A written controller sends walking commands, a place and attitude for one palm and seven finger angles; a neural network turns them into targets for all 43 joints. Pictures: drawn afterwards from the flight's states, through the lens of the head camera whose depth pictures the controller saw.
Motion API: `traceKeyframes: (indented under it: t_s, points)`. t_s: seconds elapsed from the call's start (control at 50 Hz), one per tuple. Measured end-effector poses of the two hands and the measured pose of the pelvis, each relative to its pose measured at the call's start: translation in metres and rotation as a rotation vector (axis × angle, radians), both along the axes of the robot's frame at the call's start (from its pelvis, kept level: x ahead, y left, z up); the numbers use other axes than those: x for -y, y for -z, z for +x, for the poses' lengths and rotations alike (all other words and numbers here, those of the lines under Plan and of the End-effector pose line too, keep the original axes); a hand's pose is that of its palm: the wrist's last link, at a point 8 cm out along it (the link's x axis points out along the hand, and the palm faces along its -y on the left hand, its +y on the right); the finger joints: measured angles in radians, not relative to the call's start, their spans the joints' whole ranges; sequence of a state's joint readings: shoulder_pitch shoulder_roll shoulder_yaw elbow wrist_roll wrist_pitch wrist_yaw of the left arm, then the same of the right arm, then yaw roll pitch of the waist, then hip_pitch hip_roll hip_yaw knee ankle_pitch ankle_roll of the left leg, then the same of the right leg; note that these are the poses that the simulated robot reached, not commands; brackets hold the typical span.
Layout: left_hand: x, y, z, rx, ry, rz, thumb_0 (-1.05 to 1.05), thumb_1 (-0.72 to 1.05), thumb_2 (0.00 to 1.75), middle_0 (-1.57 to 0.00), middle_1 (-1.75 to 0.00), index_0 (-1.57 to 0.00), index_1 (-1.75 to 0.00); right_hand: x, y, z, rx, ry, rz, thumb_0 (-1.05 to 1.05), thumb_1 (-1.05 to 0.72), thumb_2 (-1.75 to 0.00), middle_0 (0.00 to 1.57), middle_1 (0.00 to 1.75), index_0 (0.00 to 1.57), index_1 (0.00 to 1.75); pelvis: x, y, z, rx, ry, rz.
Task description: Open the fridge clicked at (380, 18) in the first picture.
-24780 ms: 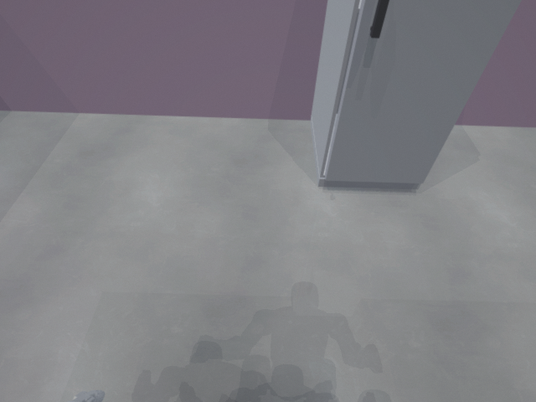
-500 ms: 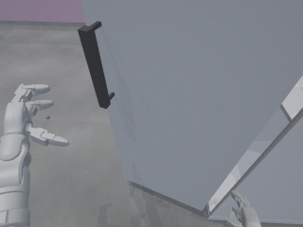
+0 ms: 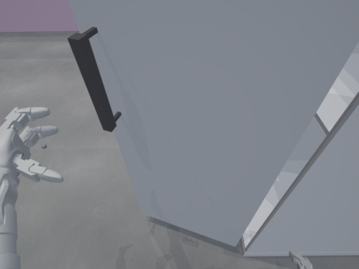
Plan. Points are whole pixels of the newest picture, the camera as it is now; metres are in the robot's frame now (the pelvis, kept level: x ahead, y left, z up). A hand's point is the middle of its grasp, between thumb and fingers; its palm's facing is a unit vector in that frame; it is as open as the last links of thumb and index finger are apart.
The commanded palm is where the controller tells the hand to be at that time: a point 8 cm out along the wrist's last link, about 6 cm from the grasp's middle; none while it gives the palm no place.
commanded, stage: draw the hand back to the body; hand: left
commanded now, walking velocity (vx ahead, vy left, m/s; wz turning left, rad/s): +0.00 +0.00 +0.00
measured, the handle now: (102, 85) +0.47 +0.22 +0.18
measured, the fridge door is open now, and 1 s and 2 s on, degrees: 70 70 70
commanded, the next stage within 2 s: step back with the hand held close in 1.48 s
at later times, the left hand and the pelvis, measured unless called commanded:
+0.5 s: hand (21, 170) +0.24 +0.30 +0.16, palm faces +0.28 -0.94 -0.20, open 14.3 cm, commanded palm +0.19 +0.34 +0.16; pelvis -0.01 +0.02 +0.01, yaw +1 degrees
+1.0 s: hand (21, 180) +0.22 +0.28 +0.17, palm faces +0.48 -0.80 -0.36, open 9.8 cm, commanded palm +0.16 +0.31 +0.18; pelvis +0.01 +0.01 +0.01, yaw -1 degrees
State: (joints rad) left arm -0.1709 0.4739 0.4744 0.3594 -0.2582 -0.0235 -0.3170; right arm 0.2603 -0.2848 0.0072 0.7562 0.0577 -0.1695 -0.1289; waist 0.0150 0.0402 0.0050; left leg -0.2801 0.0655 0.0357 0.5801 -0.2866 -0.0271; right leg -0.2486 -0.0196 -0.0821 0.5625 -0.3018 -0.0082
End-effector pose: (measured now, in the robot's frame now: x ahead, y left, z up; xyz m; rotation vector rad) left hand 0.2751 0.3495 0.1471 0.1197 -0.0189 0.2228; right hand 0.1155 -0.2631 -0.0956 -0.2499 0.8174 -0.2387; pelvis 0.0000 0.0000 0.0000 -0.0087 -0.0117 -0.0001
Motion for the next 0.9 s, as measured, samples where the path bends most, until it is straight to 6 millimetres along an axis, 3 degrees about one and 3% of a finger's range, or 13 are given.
traceKeyframes:
  t_s: [0.12,0.26,0.42,0.56,0.66,0.9]
  points:
    - [0.008,-0.007,-0.009,-0.012,0.212,-0.049,-0.02,-0.55,0.2,-0.25,-1.15,-0.25,-1.15,-0.003,-0.017,0.017,0.117,-0.002,-0.006,0.02,-0.91,-0.9,0.2,0.3,0.2,0.3,-0.005,-0.001,0.001,0.024,0.005,0.0]
    - [-0.003,-0.01,-0.037,0.012,0.179,-0.062,-0.02,-0.55,0.2,-0.26,-1.15,-0.25,-1.15,-0.022,-0.038,0.046,0.242,-0.086,0.012,0.02,-0.91,-0.9,0.2,0.3,0.2,0.3,-0.011,-0.001,-0.003,0.041,-0.001,-0.005]
    - [0.008,-0.008,-0.06,0.017,0.182,-0.053,-0.02,-0.52,0.22,-0.25,-1.13,-0.25,-1.13,-0.055,-0.05,0.07,0.298,-0.185,0.027,0.02,-0.91,-0.9,0.2,0.3,0.2,0.3,-0.016,-0.004,-0.01,0.07,-0.02,-0.011]
    - [0.003,-0.019,-0.082,0.087,-0.192,0.152,-0.02,-0.36,0.3,-0.25,-1.04,-0.24,-1.03,-0.075,-0.048,0.068,0.26,-0.248,0.043,0.02,-0.9,-0.9,0.2,0.3,0.2,0.3,-0.017,-0.01,-0.011,0.081,-0.006,-0.009]
    - [0.007,-0.019,-0.097,0.107,-0.296,0.198,-0.02,-0.2,0.37,-0.24,-0.94,-0.24,-0.94,-0.074,-0.035,0.058,0.171,-0.237,0.047,0.02,-0.9,-0.9,0.2,0.31,0.2,0.3,-0.017,-0.012,-0.007,0.092,-0.001,-0.006]
    - [0.025,-0.032,-0.097,0.118,-0.28,0.285,-0.01,0.22,0.58,-0.23,-0.69,-0.23,-0.69,-0.048,-0.029,0.055,0.127,-0.154,0.039,0.02,-0.91,-0.9,0.2,0.3,0.2,0.3,-0.013,-0.015,0.006,0.108,0.016,0.0]
